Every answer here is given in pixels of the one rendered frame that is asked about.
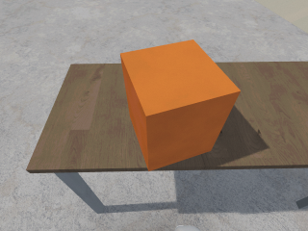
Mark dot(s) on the carton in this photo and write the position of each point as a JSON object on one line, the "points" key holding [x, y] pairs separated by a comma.
{"points": [[178, 101]]}

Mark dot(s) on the table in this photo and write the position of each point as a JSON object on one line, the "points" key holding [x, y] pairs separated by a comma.
{"points": [[89, 128]]}

